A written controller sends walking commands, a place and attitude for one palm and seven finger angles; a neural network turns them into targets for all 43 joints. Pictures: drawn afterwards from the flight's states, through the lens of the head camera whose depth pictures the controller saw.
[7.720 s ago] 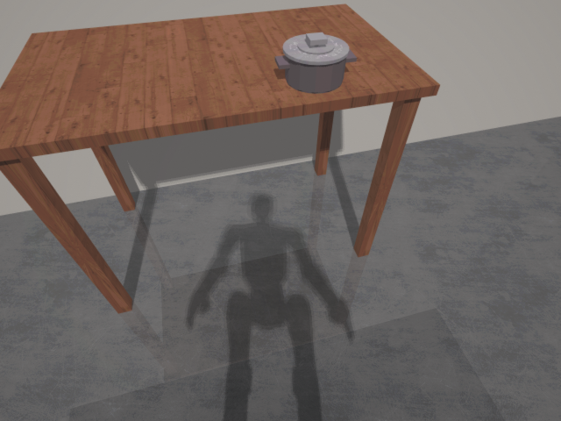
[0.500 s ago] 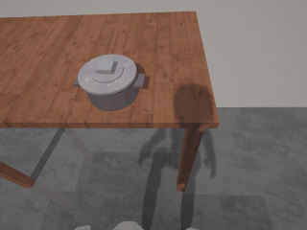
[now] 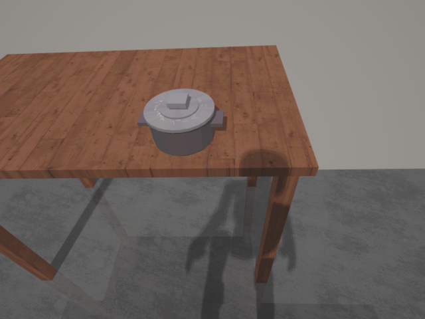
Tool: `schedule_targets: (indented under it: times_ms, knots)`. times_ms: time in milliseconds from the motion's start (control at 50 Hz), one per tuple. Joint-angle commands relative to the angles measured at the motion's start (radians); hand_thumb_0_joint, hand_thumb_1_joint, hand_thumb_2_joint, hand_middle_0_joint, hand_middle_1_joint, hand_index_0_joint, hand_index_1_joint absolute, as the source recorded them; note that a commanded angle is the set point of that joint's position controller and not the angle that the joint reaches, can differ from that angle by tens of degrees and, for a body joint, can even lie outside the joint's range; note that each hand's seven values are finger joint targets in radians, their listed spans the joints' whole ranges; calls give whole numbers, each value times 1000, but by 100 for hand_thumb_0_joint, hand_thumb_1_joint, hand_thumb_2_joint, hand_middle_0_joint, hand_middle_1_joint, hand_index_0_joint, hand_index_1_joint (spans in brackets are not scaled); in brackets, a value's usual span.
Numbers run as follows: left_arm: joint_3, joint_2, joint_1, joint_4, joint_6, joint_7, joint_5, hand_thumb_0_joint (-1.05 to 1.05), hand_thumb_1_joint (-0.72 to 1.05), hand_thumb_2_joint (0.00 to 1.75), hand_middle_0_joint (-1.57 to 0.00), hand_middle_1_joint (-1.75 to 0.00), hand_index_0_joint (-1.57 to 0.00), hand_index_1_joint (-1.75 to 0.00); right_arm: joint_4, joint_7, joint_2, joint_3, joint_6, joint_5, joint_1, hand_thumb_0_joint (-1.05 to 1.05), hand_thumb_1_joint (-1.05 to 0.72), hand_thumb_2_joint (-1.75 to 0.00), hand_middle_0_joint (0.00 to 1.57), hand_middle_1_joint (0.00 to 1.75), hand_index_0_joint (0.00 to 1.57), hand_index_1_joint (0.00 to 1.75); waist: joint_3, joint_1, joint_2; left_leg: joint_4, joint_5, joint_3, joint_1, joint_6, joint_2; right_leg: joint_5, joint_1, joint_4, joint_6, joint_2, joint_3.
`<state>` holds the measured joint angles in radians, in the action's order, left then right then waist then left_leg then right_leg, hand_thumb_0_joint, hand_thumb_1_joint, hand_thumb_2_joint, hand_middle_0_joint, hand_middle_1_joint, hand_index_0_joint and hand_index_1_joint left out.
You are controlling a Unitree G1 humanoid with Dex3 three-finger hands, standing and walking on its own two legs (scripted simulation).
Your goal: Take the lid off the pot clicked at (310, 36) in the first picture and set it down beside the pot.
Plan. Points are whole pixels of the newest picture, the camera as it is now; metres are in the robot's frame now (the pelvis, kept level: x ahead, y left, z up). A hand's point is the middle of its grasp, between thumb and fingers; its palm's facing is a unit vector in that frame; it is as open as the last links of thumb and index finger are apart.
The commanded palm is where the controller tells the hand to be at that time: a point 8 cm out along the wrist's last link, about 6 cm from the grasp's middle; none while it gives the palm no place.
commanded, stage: look again from close up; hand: left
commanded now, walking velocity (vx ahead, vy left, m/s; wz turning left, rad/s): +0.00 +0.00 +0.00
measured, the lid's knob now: (177, 100) +0.53 +0.11 +0.15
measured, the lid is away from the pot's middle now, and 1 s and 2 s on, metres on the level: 0.00 0.00 0.00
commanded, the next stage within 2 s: lift the closed hand beside the body in 1.12 s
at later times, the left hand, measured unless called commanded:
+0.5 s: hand out of the picture +0.07 +0.17 -0.16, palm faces +0.03 -0.97 -0.23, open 7.3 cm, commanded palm none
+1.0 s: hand out of the picture +0.10 +0.16 -0.16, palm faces +0.05 -0.98 -0.21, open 7.3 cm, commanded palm none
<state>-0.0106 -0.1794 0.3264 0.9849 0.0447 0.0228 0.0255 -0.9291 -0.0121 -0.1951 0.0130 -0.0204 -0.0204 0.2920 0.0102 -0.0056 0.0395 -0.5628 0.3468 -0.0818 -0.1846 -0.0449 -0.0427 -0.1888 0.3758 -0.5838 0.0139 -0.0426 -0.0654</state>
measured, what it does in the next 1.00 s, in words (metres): shifts its weight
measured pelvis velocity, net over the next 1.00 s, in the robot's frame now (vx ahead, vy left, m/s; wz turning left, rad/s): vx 0.06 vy -0.02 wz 0.03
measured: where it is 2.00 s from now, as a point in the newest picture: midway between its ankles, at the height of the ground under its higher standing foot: outside the picture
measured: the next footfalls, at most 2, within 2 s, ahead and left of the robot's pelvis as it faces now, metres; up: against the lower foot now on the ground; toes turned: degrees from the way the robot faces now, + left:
none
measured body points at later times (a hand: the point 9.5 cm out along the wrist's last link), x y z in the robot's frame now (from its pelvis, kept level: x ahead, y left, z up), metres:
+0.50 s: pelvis +0.04 -0.01 +0.01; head +0.06 -0.03 +0.46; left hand +0.06 +0.22 -0.14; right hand +0.04 -0.22 -0.16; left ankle -0.02 +0.09 -0.73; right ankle +0.09 -0.14 -0.73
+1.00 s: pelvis +0.06 -0.02 +0.01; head +0.08 -0.02 +0.46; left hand +0.09 +0.21 -0.15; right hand +0.07 -0.24 -0.15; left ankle -0.02 +0.09 -0.73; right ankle +0.09 -0.14 -0.73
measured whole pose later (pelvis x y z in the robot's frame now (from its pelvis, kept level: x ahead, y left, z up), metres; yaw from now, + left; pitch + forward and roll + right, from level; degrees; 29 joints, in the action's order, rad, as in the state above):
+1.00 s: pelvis +0.06 -0.02 +0.01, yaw +2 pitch +0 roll +0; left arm -0.01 -0.17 0.21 1.05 0.00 0.03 0.01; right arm -1.10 -0.04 -0.15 0.01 0.02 -0.01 0.27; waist 0.05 0.01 0.00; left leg -0.45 0.37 -0.03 -0.08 0.00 0.01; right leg -0.23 0.28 -0.51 0.00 0.01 -0.02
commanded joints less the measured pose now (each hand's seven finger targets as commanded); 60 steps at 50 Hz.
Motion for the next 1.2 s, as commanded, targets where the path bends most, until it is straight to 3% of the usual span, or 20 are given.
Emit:
schedule_targets:
  times_ms: [0, 80, 140, 180, 220, 300, 440, 840, 1180]
  knots:
    - [-23, -106, -17, -62, -40, 5, -8, 0, 90, 90, -20, -30, -20, -30, 39, -11, -97, 22, 32, 0, 34, 0, -90, -90, 20, 30, 20, 30, 81, 16, -53, 231, 168, 177, -135, -18, 121, -191, -12, 134, -61, -12, -77]
    - [-19, -101, -8, -33, -47, 6, -11, 0, 90, 90, -20, -30, -20, -30, 4, -14, -84, 16, 39, 5, 49, 0, -90, -90, 20, 30, 20, 30, 69, 18, -70, 226, 118, 168, -113, -12, 119, -160, -35, 154, -61, -25, -88]
    - [-12, -86, -3, -7, -55, 10, -14, 0, 90, 90, -20, -30, -20, -30, -28, -18, -71, 10, 50, 10, 63, 0, -90, -90, 20, 30, 20, 30, 43, 17, -79, 218, 13, 161, -92, -8, 122, -45, -84, 142, -59, -34, -83]
    - [-14, -80, -4, 6, -53, 11, -15, 0, 90, 90, -20, -30, -20, -30, -46, -22, -66, 8, 54, 9, 61, 0, -90, -90, 20, 30, 20, 30, 52, 12, -44, 230, -22, 164, -91, -6, 129, 1, -98, 127, -56, -31, -64]
    - [-11, -79, 0, 19, -57, 13, -16, 0, 90, 90, -20, -30, -20, -30, -63, -24, -60, 5, 56, 12, 67, 0, -90, -90, 20, 30, 20, 30, 46, 13, -60, 213, -76, 147, -78, 1, 125, 56, -117, 125, -56, -40, -67]
    - [-12, -75, -9, 40, -58, 15, -19, 0, 90, 90, -20, -30, -20, -30, -96, -30, -50, 4, 60, 10, 74, 0, -90, -90, 20, 30, 20, 30, 26, 10, -33, 204, -165, 138, -48, 6, 132, 137, -147, 108, -57, -42, -54]
    - [-13, -80, -33, 47, -59, 18, -19, 0, 90, 90, -20, -30, -20, -30, -129, -33, -42, 4, 59, 9, 80, 0, -90, -90, 20, 30, 20, 30, 26, 12, -52, 193, -221, 130, -22, 14, 133, 205, -168, 104, -61, -50, -48]
    - [-23, -103, -72, 25, -62, 17, -19, 0, 90, 90, -20, -30, -20, -30, -143, -36, -50, 9, 56, 7, 57, 0, -90, -90, 20, 30, 20, 30, -4, 13, -44, 179, -264, 118, 25, 29, 138, 274, -201, 115, -68, -56, -51]
    - [-20, -91, -58, 35, -58, 15, -21, 0, 90, 90, -20, -30, -20, -30, -156, -37, -43, 9, 56, 8, 58, 0, -90, -90, 20, 30, 20, 30, 23, 7, -32, 195, -239, 124, 21, 24, 145, 205, -183, 130, -62, -43, -38]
